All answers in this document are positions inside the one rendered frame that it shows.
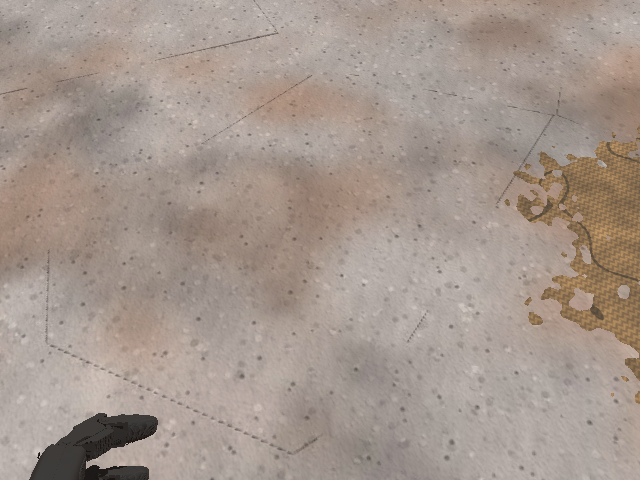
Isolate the left robot hand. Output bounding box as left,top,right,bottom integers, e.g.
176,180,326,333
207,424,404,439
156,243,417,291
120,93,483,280
29,413,158,480

